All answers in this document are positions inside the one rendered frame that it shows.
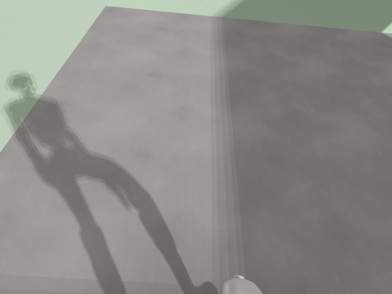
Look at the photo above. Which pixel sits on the right robot thigh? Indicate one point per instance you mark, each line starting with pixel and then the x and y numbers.
pixel 240 286

